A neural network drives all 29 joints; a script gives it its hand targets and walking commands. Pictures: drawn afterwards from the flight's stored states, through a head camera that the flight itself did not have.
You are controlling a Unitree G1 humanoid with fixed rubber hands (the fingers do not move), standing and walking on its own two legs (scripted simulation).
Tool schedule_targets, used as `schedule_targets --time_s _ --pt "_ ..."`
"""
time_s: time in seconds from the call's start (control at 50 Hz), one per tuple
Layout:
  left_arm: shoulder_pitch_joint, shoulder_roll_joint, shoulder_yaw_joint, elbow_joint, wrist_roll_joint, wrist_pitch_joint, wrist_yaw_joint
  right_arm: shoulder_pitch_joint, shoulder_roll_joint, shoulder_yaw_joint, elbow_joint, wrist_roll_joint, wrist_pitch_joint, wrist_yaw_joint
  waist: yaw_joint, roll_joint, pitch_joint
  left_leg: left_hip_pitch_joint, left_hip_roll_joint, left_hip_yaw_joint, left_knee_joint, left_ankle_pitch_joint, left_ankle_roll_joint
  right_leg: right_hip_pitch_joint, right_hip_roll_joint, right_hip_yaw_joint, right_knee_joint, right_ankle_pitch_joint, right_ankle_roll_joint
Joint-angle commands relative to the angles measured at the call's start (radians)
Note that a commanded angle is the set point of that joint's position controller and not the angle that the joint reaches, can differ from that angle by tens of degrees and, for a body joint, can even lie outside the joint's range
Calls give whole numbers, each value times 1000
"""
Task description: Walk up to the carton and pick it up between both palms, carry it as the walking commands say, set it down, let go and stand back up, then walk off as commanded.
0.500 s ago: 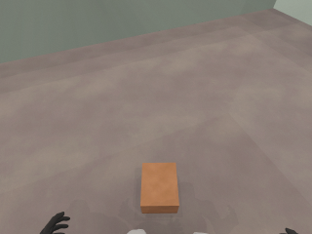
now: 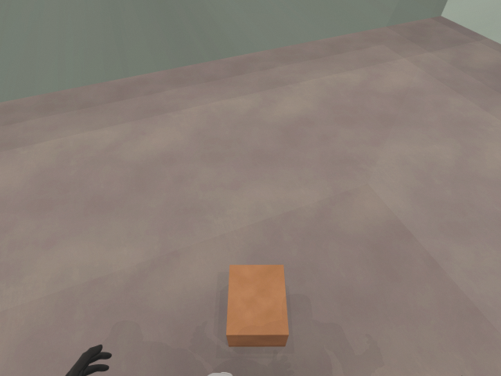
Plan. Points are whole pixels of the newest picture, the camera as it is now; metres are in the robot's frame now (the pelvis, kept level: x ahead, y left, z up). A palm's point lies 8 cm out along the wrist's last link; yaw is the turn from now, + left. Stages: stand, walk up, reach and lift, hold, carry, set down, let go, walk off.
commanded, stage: walk up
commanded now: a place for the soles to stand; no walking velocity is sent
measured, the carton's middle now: (256, 304) +0.47 +0.02 -0.67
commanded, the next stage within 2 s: none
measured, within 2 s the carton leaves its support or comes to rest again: neither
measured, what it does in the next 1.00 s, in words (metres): stands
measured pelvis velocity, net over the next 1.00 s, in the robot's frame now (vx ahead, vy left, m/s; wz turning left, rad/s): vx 0.00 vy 0.00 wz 0.01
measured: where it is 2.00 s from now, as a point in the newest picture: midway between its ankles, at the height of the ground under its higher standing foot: outside the picture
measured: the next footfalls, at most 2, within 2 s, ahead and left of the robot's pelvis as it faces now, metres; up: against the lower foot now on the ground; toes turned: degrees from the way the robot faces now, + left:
none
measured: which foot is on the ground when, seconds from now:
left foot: down 0.00-1.00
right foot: down 0.00-1.00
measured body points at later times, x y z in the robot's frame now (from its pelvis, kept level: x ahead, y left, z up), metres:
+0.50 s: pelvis +0.00 +0.00 +0.00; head +0.02 +0.01 +0.45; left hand +0.13 +0.31 -0.10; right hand +0.09 -0.33 -0.09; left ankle +0.04 +0.13 -0.71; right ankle +0.02 -0.12 -0.71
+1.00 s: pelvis +0.00 +0.00 +0.00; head +0.01 +0.01 +0.45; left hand +0.13 +0.32 -0.10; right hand +0.09 -0.33 -0.09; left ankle +0.04 +0.13 -0.71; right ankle +0.02 -0.12 -0.71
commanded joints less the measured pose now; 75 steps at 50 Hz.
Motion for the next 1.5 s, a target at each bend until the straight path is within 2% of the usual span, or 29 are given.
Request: schedule_targets --time_s 0.0,0.06,0.1,0.18,0.22,0.28,0.32,0.36,0.42,0.48,0.5,0.54,0.58,0.64,0.76,0.82,0.86,0.9,0.96,1.04,1.08,1.16,1.2,1.24,1.28,1.32,1.36,1.42,1.48 --pt "-77 233 52 -37 -18 -23 14 51 -212 -36 -41 -12 -29 -1 -1 -32 -182 19 45 -24 -114 230 77 91 -194 172 -187 166 -133" --pt "-83 192 45 -39 -27 -7 14 18 -268 -51 -55 -26 -36 -4 16 95 -162 17 184 -356 -279 262 190 10 -8 61 13 -24 -33" --pt "-44 180 44 -23 -22 -7 15 -24 -270 -51 -68 -32 -27 -6 32 131 -141 -6 208 -418 -300 216 214 13 10 89 -46 -125 -32" --pt "-9 231 61 -12 -4 -32 13 -44 -190 -22 -72 -18 -20 -2 51 -29 -133 -199 53 -113 -134 136 71 195 -159 241 -281 -70 -122" --pt "-33 256 59 -22 -13 -31 14 2 -206 -31 -55 -9 -19 -4 23 -71 -149 -93 15 38 -24 87 46 131 -279 296 -327 39 -200" --pt "-85 226 46 -40 -19 -22 15 51 -216 -38 -37 -14 -29 -2 -5 -14 -183 35 56 -53 -143 253 87 75 -174 149 -166 151 -118" --pt "-84 193 41 -47 -25 -11 14 24 -255 -47 -49 -26 -35 -4 13 103 -166 13 152 -285 -262 261 165 24 -40 57 -16 19 -43" --pt "-46 182 44 -26 -23 -4 14 -21 -274 -51 -67 -31 -28 -5 29 130 -135 -13 209 -432 -327 175 215 9 20 85 -28 -144 -31" --pt "-5 197 52 -14 -7 -24 13 -61 -217 -27 -74 -30 -22 -4 57 65 -139 -150 141 -269 -256 146 128 158 -64 138 -178 -62 -73" --pt "-19 247 58 -20 -10 -33 13 -15 -193 -25 -59 -12 -21 -3 30 -65 -148 -117 15 -9 -42 122 53 148 -243 290 -319 -2 -176" --pt "-41 246 56 -23 -13 -32 14 13 -200 -30 -49 -12 -20 -2 10 -42 -146 -67 22 29 -42 123 54 115 -266 272 -304 68 -192" --pt "-74 232 49 -36 -16 -26 14 52 -206 -34 -38 -10 -27 -2 -4 -34 -177 16 43 -17 -118 213 72 86 -208 187 -208 148 -145" --pt "-83 207 46 -45 -21 -16 13 27 -238 -40 -47 -22 -36 -4 9 52 -172 14 111 -195 -214 261 128 42 -87 83 -78 72 -65" --pt "-31 183 44 -23 -21 -8 15 -35 -264 -44 -68 -33 -27 -5 36 121 -137 -43 194 -400 -313 166 201 43 5 89 -59 -124 -38" --pt "-30 248 56 -22 -15 -32 14 12 -206 -31 -52 -11 -20 -3 17 -56 -160 -75 17 30 -33 101 50 122 -270 282 -313 49 -196" --pt "-73 224 45 -37 -17 -21 14 48 -216 -36 -41 -15 -30 -2 -2 -16 -177 29 55 -63 -144 244 89 62 -172 149 -170 131 -118" --pt "-75 195 42 -40 -26 -10 13 25 -257 -45 -50 -25 -35 -3 16 98 -172 14 154 -293 -271 240 161 31 -40 57 -23 0 -42" --pt "-43 181 45 -24 -24 -5 14 -19 -274 -48 -62 -34 -30 -4 30 133 -122 -21 207 -428 -332 185 208 14 15 81 -34 -140 -29" --pt "4 199 51 -10 -8 -24 13 -54 -215 -25 -73 -28 -22 -4 59 56 -142 -157 135 -267 -253 162 122 179 -68 141 -186 -52 -74" --pt "-43 248 54 -23 -14 -31 13 21 -205 -29 -46 -12 -20 -2 7 -47 -146 -62 20 32 -46 100 52 108 -273 277 -313 70 -196" --pt "-75 234 48 -32 -17 -25 14 51 -206 -33 -35 -13 -28 -1 -9 -37 -160 25 42 -20 -130 214 74 68 -205 179 -213 147 -140" --pt "-50 186 43 -31 -26 -5 13 -6 -268 -46 -62 -30 -33 -4 26 120 -140 -6 199 -403 -320 205 202 14 10 72 -20 -116 -30" --pt "-11 186 47 -13 -16 -12 13 -54 -249 -38 -69 -34 -25 -6 48 107 -118 -75 183 -385 -315 153 179 68 -4 102 -108 -116 -43" --pt "-4 205 53 -10 -4 -26 13 -55 -202 -22 -72 -28 -21 -3 56 28 -119 -184 109 -214 -237 134 104 174 -94 156 -219 -75 -86" --pt "-8 235 57 -17 -10 -31 11 -13 -192 -20 -59 -16 -23 -2 38 -37 -151 -139 29 -53 -84 127 57 164 -215 277 -312 -37 -159" --pt "-46 248 52 -24 -14 -29 13 29 -210 -32 -44 -11 -23 -3 6 -50 -152 -47 23 17 -67 135 55 103 -256 257 -292 71 -183" --pt "-68 231 47 -33 -16 -24 14 45 -210 -34 -41 -14 -29 -2 -1 -29 -166 20 46 -38 -128 243 81 67 -190 168 -202 127 -133" --pt "-63 193 43 -38 -24 -10 13 16 -257 -43 -52 -26 -36 -3 21 93 -166 -7 162 -308 -277 241 165 47 -33 57 -36 -24 -43" --pt "-14 188 47 -13 -16 -11 13 -47 -242 -36 -70 -33 -24 -5 47 101 -126 -91 174 -360 -304 139 171 87 -18 101 -117 -109 -50"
